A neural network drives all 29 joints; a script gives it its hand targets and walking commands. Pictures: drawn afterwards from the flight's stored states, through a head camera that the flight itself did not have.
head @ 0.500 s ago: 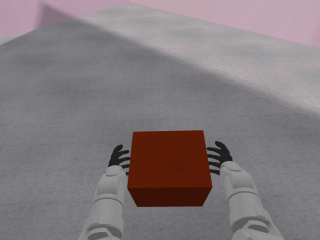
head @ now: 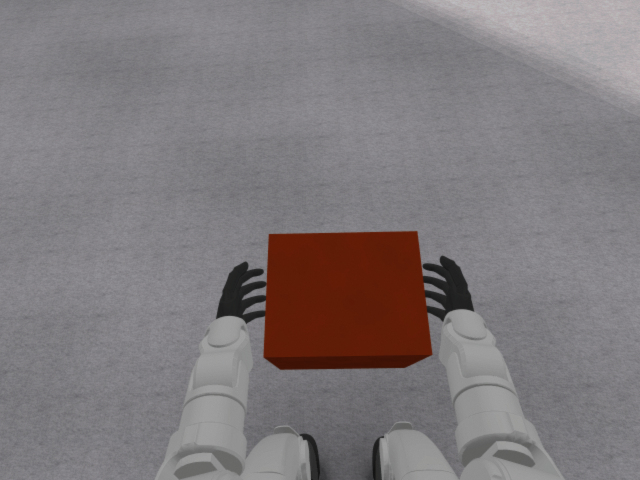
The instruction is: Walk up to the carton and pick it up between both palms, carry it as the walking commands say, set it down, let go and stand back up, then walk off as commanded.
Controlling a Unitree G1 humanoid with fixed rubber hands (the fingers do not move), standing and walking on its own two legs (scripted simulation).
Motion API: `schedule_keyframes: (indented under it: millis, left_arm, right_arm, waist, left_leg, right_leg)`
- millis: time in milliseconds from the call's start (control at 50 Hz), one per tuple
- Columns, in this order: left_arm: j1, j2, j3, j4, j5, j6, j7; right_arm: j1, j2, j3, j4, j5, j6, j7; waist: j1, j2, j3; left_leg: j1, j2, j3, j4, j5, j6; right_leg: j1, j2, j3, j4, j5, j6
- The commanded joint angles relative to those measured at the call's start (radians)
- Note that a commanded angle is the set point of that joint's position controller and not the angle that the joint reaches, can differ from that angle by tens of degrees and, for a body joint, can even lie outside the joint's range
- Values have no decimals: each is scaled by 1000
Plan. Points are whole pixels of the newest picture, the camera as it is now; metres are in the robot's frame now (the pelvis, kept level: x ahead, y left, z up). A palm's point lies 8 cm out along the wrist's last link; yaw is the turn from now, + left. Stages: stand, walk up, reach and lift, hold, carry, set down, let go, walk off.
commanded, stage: set down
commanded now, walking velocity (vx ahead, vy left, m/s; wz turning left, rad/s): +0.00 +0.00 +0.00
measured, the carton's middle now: (342, 306) +0.36 +0.00 -0.14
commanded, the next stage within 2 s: none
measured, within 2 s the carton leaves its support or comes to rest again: neither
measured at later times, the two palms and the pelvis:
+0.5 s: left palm (250, 316) +0.35 +0.15 -0.14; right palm (434, 316) +0.35 -0.15 -0.15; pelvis -0.03 +0.00 -0.07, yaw +1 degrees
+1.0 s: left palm (265, 317) +0.38 +0.14 -0.24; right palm (426, 320) +0.37 -0.16 -0.25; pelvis -0.04 +0.00 -0.13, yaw +2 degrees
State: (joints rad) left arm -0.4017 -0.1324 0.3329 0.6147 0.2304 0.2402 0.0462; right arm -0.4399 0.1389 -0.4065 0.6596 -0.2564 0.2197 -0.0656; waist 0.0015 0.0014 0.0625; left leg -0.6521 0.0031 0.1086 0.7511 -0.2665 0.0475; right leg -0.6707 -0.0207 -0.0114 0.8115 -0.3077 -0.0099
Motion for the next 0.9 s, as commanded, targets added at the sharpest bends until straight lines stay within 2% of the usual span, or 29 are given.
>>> schedule_keyframes:
  millis: [0,20,40,120,160,220,240,280,300,320,380,400,420,480,540,580,600,620,640,660,680,700,720,740,760,780,800,820,880]
  left_arm:
    - [-739,-663,-464,-28,-122,-115,-231]
    - [-735,-680,-465,-10,-124,-122,-225]
    - [-734,-672,-464,-12,-136,-130,-222]
    - [-713,-598,-434,33,-122,-149,-198]
    - [-770,-664,-458,7,-143,-151,-166]
    - [-772,-655,-499,1,-186,-165,-141]
    - [-756,-626,-491,11,-179,-162,-142]
    - [-786,-598,-487,10,-185,-173,-130]
    - [-754,-589,-463,71,-162,-169,-128]
    - [-839,-571,-459,19,-184,-180,-117]
    - [-854,-571,-481,55,-186,-184,-104]
    - [-865,-586,-463,55,-190,-183,-95]
    - [-889,-567,-472,50,-194,-185,-89]
    - [-929,-553,-494,21,-215,-197,-64]
    - [-854,-499,-504,61,-215,-206,-51]
    - [-862,-438,-468,65,-207,-216,-41]
    - [-849,-396,-447,64,-209,-217,-35]
    - [-905,-417,-485,15,-235,-224,-25]
    - [-860,-369,-462,54,-235,-227,-22]
    - [-849,-372,-451,35,-226,-231,-6]
    - [-907,-414,-518,-5,-261,-238,-12]
    - [-885,-396,-519,44,-264,-236,-12]
    - [-912,-286,-502,-12,-284,-243,10]
    - [-851,-229,-473,18,-274,-251,22]
    - [-853,-291,-483,60,-279,-246,22]
    - [-903,-234,-475,-26,-276,-255,31]
    - [-906,-229,-486,4,-294,-259,37]
    - [-878,-219,-467,21,-285,-260,38]
    - [-889,-184,-476,64,-317,-270,49]
  right_arm:
    - [-654,776,470,-38,77,-89,188]
    - [-650,757,485,-41,88,-96,181]
    - [-669,783,494,-16,90,-100,168]
    - [-710,726,527,-63,113,-117,134]
    - [-731,673,509,-31,120,-126,137]
    - [-736,642,539,-55,133,-148,117]
    - [-743,641,549,-53,134,-140,111]
    - [-724,626,529,-22,138,-140,97]
    - [-738,642,526,-18,126,-140,92]
    - [-728,618,484,25,136,-142,84]
    - [-814,609,510,-15,147,-158,76]
    - [-840,570,502,-12,150,-162,78]
    - [-833,555,492,-7,155,-164,69]
    - [-832,544,462,9,139,-179,52]
    - [-776,541,496,11,169,-182,38]
    - [-850,526,525,-51,201,-186,22]
    - [-845,485,477,-22,183,-186,9]
    - [-849,447,500,-65,195,-200,7]
    - [-844,406,497,-73,202,-196,-3]
    - [-850,404,501,-76,208,-205,-3]
    - [-828,446,516,-66,229,-208,0]
    - [-848,418,526,-113,233,-215,-19]
    - [-820,306,484,-116,219,-216,-39]
    - [-781,297,477,-53,212,-216,-51]
    - [-774,310,459,-38,204,-221,-55]
    - [-809,280,465,-66,225,-229,-53]
    - [-767,268,433,-6,235,-228,-61]
    - [-837,241,443,-58,233,-235,-66]
    - [-860,199,460,-93,264,-249,-89]
  waist:
    - [-59,-57,-644]
    - [-61,-29,-682]
    - [-67,-115,-717]
    - [-14,-81,-710]
    - [-58,7,-772]
    - [-109,-46,-854]
    - [-71,-55,-833]
    - [-94,-69,-792]
    - [-73,-77,-795]
    - [-92,-40,-767]
    - [-102,-42,-820]
    - [-88,-37,-759]
    - [-113,-32,-808]
    - [-133,-8,-866]
    - [-123,-42,-908]
    - [-75,-42,-914]
    - [-95,-73,-911]
    - [-90,-22,-951]
    - [-105,-53,-910]
    - [-68,-34,-936]
    - [-107,-32,-987]
    - [-115,-26,-1000]
    - [-133,-26,-1032]
    - [-99,-44,-988]
    - [-147,-54,-959]
    - [-82,-7,-938]
    - [-118,-1,-931]
    - [-93,-18,-940]
    - [-107,-76,-947]
  left_leg:
    - [-81,-113,-246,109,103,-1]
    - [-78,-115,-244,136,114,-2]
    - [-128,-117,-243,154,94,-3]
    - [-195,-128,-224,198,55,7]
    - [-129,-120,-246,208,43,-15]
    - [-143,-115,-253,260,15,-26]
    - [-193,-124,-235,276,9,-21]
    - [-222,-121,-228,278,-50,-7]
    - [-263,-124,-223,302,-46,-14]
    - [-293,-130,-202,304,-68,-17]
    - [-307,-130,-215,330,-86,-21]
    - [-320,-135,-229,325,-84,-12]
    - [-308,-131,-219,338,-107,-24]
    - [-324,-132,-227,386,-100,-37]
    - [-333,-138,-203,423,-45,-24]
    - [-395,-142,-175,447,-68,-19]
    - [-366,-132,-214,436,-99,-6]
    - [-381,-140,-189,456,-46,-27]
    - [-370,-135,-198,463,-22,-14]
    - [-371,-141,-185,469,-8,-24]
    - [-389,-149,-169,493,42,-33]
    - [-412,-148,-171,502,4,-19]
    - [-378,-138,-169,513,35,-35]
    - [-381,-140,-169,525,28,-23]
    - [-401,-140,-184,516,28,-24]
    - [-401,-140,-176,509,41,-30]
    - [-423,-134,-166,519,10,-33]
    - [-443,-136,-171,525,9,-26]
    - [-480,-133,-166,547,-20,-13]
  right_leg:
    - [28,95,157,26,192,-19]
    - [21,96,155,60,203,-19]
    - [70,100,152,68,197,-13]
    - [-19,109,150,119,159,0]
    - [-103,133,116,168,128,-20]
    - [-129,135,86,215,142,-12]
    - [-129,127,104,210,117,-6]
    - [-165,124,97,211,56,-2]
    - [-181,127,95,231,58,0]
    - [-182,127,107,219,35,-8]
    - [-229,140,83,263,37,-1]
    - [-279,139,89,269,14,-6]
    - [-284,140,75,273,-3,-10]
    - [-342,148,70,322,0,-15]
    - [-332,152,59,349,44,0]
    - [-337,146,72,360,28,8]
    - [-405,150,47,400,14,13]
    - [-385,154,60,398,41,-1]
    - [-419,153,47,403,62,8]
    - [-415,155,50,415,66,2]
    - [-358,161,61,409,120,-3]
    - [-360,154,56,419,98,9]
    - [-371,162,44,438,126,4]
    - [-429,154,36,459,98,13]
    - [-446,158,29,443,95,6]
    - [-470,157,45,458,109,-7]
    - [-470,152,42,455,87,-3]
    - [-471,159,42,466,81,-7]
    - [-457,149,38,463,48,-2]
